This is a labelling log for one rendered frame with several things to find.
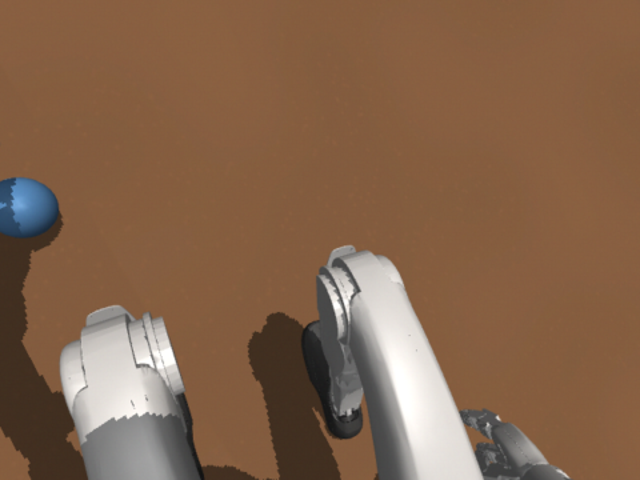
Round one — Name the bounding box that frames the ball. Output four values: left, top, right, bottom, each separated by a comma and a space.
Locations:
0, 177, 59, 238

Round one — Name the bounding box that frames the left robot foot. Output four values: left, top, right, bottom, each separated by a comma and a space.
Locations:
177, 393, 204, 480

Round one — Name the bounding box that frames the right robot foot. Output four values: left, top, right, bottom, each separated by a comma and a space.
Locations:
301, 320, 363, 439

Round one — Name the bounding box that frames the right robot hand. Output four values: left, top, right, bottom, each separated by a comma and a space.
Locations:
459, 408, 550, 480

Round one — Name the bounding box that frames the right robot arm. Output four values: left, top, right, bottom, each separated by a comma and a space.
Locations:
521, 464, 573, 480

